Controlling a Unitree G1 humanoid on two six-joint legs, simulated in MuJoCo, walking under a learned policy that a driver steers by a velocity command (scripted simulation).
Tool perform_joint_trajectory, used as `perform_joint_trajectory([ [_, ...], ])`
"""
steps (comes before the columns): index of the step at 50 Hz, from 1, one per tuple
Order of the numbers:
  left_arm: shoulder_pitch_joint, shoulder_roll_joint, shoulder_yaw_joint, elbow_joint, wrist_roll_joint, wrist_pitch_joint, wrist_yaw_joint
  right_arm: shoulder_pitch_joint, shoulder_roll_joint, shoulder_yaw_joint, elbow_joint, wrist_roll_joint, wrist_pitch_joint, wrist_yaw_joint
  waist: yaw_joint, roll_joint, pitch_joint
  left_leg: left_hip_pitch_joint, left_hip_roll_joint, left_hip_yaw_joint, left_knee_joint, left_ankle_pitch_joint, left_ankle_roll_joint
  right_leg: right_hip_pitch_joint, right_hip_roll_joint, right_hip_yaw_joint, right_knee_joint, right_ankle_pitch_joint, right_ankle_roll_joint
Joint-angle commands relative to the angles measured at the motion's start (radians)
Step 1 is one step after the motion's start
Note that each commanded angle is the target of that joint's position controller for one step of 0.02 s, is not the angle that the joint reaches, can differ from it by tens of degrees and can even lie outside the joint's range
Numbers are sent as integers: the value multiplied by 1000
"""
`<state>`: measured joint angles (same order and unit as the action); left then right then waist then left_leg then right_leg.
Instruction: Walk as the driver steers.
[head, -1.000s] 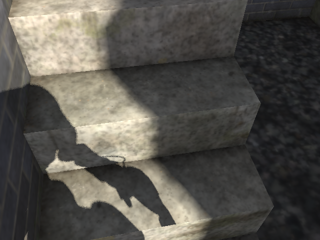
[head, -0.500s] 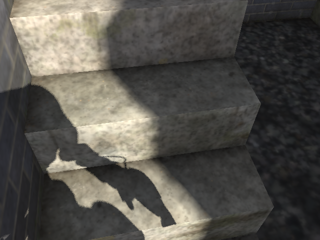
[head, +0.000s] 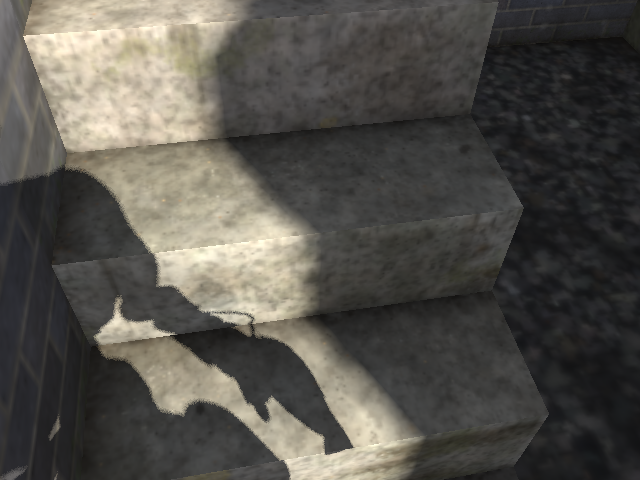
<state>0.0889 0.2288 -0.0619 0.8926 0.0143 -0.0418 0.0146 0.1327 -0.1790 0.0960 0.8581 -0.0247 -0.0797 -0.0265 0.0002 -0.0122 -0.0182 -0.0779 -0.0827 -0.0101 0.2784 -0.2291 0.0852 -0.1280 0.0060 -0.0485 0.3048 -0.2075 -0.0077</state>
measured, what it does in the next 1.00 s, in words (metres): stands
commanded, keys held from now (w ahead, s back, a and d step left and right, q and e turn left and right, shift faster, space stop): w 1.00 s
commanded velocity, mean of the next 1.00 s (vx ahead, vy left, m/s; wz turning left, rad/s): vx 0.50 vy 0.00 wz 0.00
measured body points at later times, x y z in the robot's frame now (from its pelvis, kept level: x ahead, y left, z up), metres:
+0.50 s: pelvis +0.00 +0.00 +0.00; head +0.01 +0.01 +0.45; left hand +0.15 +0.23 -0.12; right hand +0.14 -0.21 -0.12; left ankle -0.06 +0.06 -0.75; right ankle -0.03 -0.11 -0.75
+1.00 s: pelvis +0.00 +0.00 +0.00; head +0.01 +0.01 +0.45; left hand +0.15 +0.23 -0.12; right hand +0.14 -0.21 -0.12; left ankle -0.06 +0.07 -0.75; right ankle -0.03 -0.11 -0.75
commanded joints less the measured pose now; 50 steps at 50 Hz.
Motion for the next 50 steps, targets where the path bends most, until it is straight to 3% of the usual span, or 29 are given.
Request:
perform_joint_trajectory([
  [1,-50,91,19,-62,0,-13,2,-36,-85,-19,-61,0,-14,-2,0,28,-73,29,216,-157,-3,414,-22,27,-143,124,-6,248,-24],
  [45,-50,94,21,-64,0,-12,6,-42,-84,-20,-56,1,-12,-5,3,28,-71,24,213,-164,-7,407,-23,35,-145,124,-8,249,-23],
  [46,-34,99,26,-69,-3,-14,9,-17,-90,-30,-48,3,-14,-12,4,40,-60,28,198,-164,-8,412,-33,29,-144,117,4,268,-19],
  [50,-34,91,26,-79,-5,-13,13,-24,-81,-35,-53,3,-13,-15,6,25,-67,36,199,-162,-7,413,-33,22,-143,117,9,264,-17],
])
